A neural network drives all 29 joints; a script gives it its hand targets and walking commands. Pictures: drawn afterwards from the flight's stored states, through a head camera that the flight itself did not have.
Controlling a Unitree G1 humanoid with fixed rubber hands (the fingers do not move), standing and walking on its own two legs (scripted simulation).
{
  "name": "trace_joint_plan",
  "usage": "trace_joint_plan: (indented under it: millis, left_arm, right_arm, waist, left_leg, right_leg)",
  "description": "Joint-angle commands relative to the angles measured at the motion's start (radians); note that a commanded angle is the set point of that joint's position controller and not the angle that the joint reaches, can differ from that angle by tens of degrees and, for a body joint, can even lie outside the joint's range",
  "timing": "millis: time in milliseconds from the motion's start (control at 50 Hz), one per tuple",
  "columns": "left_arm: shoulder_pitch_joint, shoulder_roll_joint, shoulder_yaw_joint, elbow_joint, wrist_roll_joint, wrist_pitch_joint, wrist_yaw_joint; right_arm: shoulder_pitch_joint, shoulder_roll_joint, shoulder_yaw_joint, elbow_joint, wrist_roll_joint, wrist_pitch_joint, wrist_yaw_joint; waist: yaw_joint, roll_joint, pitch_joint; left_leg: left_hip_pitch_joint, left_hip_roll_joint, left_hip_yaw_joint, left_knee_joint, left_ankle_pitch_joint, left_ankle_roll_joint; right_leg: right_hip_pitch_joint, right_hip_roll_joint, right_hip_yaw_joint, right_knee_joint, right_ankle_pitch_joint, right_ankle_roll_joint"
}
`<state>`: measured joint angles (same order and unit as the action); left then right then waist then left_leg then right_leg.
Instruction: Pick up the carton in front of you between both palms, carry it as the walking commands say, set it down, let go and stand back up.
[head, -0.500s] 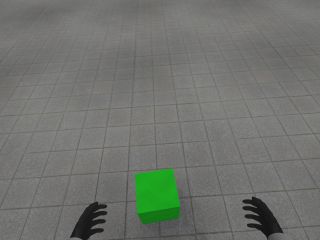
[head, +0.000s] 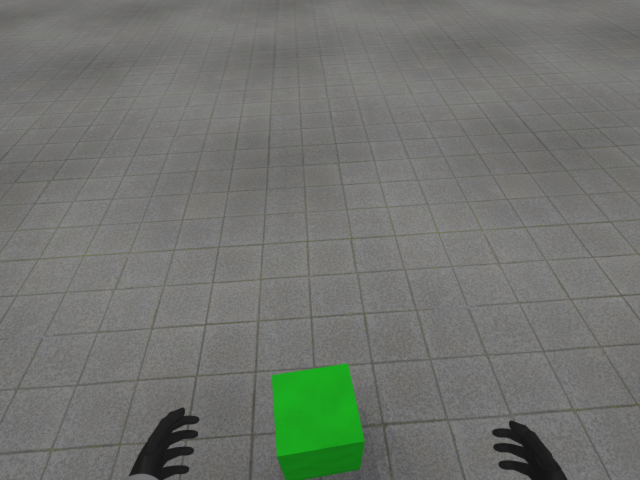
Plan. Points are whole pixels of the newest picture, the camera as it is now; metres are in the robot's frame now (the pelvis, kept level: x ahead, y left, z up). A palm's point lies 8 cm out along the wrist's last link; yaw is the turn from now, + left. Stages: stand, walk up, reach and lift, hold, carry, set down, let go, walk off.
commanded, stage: stand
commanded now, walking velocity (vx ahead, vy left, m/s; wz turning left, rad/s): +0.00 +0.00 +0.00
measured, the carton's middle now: (317, 423) +0.42 +0.06 -0.65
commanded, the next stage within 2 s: none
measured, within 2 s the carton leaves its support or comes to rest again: neither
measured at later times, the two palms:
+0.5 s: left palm out of the picture +0.15 +0.30 -0.09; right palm out of the picture +0.14 -0.27 -0.08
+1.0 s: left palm out of the picture +0.12 +0.30 -0.09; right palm out of the picture +0.10 -0.30 -0.08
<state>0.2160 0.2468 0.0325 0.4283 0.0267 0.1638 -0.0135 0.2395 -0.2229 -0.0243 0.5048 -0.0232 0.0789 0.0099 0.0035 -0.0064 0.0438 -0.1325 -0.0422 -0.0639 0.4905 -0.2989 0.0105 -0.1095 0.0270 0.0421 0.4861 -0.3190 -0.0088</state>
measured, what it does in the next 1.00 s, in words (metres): stands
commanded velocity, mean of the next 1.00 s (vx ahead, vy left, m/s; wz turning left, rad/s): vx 0.00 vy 0.00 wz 0.00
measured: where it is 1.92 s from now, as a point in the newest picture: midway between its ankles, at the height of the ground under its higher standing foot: outside the picture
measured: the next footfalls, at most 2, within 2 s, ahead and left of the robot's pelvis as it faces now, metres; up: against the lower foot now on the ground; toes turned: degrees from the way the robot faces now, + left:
none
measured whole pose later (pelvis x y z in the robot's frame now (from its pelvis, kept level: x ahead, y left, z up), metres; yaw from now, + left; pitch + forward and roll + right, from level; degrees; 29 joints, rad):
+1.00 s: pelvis -0.01 +0.01 +0.01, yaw -1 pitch -2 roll +0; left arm 0.17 0.36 0.02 0.85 0.02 -0.01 0.02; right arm 0.14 -0.35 -0.03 0.90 -0.03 -0.01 -0.01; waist 0.00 -0.02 0.01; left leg -0.14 -0.04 -0.04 0.42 -0.25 0.02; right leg -0.12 0.03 0.07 0.41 -0.26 0.00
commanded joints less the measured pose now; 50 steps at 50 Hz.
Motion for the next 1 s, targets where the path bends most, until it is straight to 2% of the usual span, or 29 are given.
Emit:
trace_joint_plan:
  millis: [0, 60, 120, 300, 420, 560, 800, 980]
  left_arm:
    - [-0.053, 0.176, 0.058, 0.035, 0.011, -0.11, 0.032]
    - [-0.066, 0.17, 0.056, 0.076, 0.01, -0.136, 0.025]
    - [-0.069, 0.179, 0.051, 0.111, 0.011, -0.149, 0.023]
    - [-0.043, 0.219, 0.039, 0.191, 0.009, -0.167, 0.034]
    - [-0.042, 0.23, 0.033, 0.224, 0.006, -0.171, 0.04]
    - [-0.054, 0.24, 0.027, 0.256, 0.003, -0.175, 0.043]
    - [-0.077, 0.262, 0.023, 0.331, 0.0, -0.182, 0.039]
    - [-0.09, 0.274, 0.021, 0.39, -0.003, -0.188, 0.035]
  right_arm:
    - [-0.048, -0.203, -0.064, 0.034, -0.037, -0.056, -0.033]
    - [-0.081, -0.209, -0.062, 0.073, -0.025, -0.076, -0.03]
    - [-0.102, -0.223, -0.062, 0.098, -0.019, -0.084, -0.029]
    - [-0.087, -0.266, -0.063, 0.17, -0.014, -0.091, -0.034]
    - [-0.096, -0.274, -0.06, 0.204, -0.011, -0.092, -0.036]
    - [-0.114, -0.274, -0.054, 0.238, -0.007, -0.094, -0.035]
    - [-0.132, -0.283, -0.041, 0.307, -0.006, -0.098, -0.03]
    - [-0.14, -0.293, -0.035, 0.357, -0.004, -0.102, -0.027]
  waist:
    - [0.005, -0.006, -0.005]
    - [0.007, 0.049, -0.062]
    - [0.005, 0.068, -0.092]
    - [-0.008, 0.033, -0.117]
    - [-0.008, 0.011, -0.11]
    - [-0.007, -0.003, -0.106]
    - [-0.008, 0.001, -0.065]
    - [-0.008, 0.002, -0.05]
  left_leg:
    - [-0.11, 0.083, -0.043, -0.057, 0.123, -0.013]
    - [-0.103, 0.103, -0.066, -0.069, 0.163, -0.004]
    - [-0.094, 0.117, -0.084, -0.074, 0.209, 0.002]
    - [-0.009, 0.12, -0.077, -0.047, 0.404, 0.004]
    - [0.007, 0.117, -0.069, -0.046, 0.456, 0.004]
    - [0.011, 0.114, -0.066, -0.062, 0.421, 0.004]
    - [-0.001, 0.119, -0.076, -0.116, 0.275, 0.01]
    - [0.001, 0.125, -0.082, -0.145, 0.225, 0.012]
  right_leg:
    - [-0.101, -0.056, 0.052, -0.065, 0.064, 0.019]
    - [-0.062, -0.054, 0.05, -0.032, 0.114, 0.012]
    - [-0.041, -0.055, 0.051, -0.014, 0.16, 0.008]
    - [-0.051, -0.075, 0.07, -0.007, 0.309, 0.001]
    - [-0.043, -0.086, 0.076, -0.017, 0.361, 0.0]
    - [-0.029, -0.096, 0.087, -0.044, 0.358, -0.002]
    - [-0.032, -0.109, 0.114, -0.11, 0.273, -0.006]
    - [-0.03, -0.113, 0.123, -0.146, 0.237, -0.008]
